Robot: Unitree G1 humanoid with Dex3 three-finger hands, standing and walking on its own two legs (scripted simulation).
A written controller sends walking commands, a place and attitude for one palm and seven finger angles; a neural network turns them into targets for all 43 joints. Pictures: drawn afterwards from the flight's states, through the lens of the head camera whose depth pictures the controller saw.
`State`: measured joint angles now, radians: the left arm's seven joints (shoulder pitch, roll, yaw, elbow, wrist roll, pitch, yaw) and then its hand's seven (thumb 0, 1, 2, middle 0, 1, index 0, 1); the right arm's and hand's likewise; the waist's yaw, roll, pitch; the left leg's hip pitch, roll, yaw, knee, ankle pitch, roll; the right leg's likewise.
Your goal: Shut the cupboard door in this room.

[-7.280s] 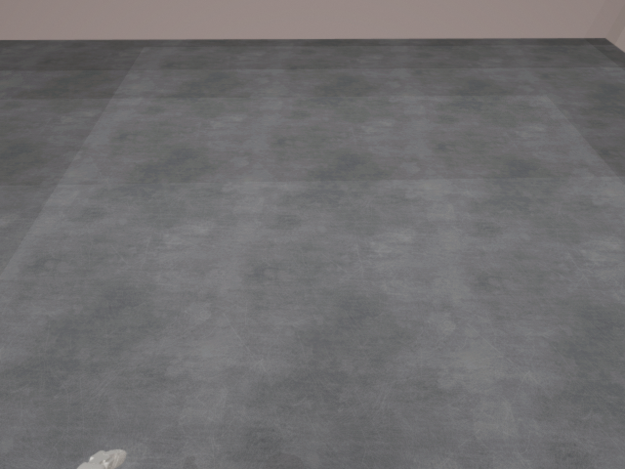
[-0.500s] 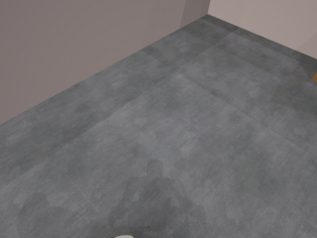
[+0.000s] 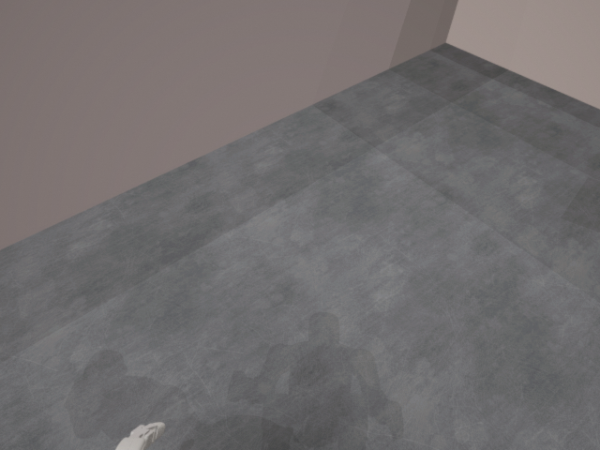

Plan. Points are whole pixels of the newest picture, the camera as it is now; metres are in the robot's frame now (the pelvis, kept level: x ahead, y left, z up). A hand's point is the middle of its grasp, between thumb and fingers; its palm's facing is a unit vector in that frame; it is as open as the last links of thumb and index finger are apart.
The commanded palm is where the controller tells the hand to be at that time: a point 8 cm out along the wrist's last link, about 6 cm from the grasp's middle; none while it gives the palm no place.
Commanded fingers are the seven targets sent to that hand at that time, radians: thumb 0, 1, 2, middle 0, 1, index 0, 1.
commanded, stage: turn or walk to find it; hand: left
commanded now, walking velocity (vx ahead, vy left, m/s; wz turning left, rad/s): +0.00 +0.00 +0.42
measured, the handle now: out of the picture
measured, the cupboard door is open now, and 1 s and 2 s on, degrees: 97 97 97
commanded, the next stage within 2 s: none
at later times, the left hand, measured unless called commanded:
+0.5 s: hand out of the picture -0.05 +0.23 -0.19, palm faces +0.27 -0.93 -0.25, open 7.4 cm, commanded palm none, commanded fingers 0.00 0.90 0.90 -0.20 -0.30 -0.20 -0.30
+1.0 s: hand out of the picture -0.02 +0.20 -0.14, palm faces +0.41 -0.87 -0.28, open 7.4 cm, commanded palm none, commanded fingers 0.00 0.90 0.90 -0.20 -0.30 -0.20 -0.30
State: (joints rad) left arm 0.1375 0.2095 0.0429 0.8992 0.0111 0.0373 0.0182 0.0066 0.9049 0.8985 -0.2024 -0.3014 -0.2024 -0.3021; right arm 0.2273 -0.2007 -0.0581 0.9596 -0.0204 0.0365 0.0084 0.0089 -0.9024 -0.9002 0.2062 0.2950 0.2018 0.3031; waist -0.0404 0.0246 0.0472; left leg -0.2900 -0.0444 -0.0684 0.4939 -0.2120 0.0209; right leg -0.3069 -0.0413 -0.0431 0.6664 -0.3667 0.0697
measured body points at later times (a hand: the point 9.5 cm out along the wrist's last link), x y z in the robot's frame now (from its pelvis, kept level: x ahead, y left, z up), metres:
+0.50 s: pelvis -0.03 +0.02 -0.01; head +0.00 +0.05 +0.43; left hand -0.07 +0.28 -0.17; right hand +0.12 -0.21 -0.14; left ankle -0.05 +0.12 -0.74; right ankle -0.01 -0.13 -0.72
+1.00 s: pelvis -0.04 -0.02 +0.00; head +0.00 -0.05 +0.44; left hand -0.04 +0.24 -0.12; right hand +0.10 -0.24 -0.17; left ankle -0.07 +0.11 -0.70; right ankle +0.01 -0.11 -0.74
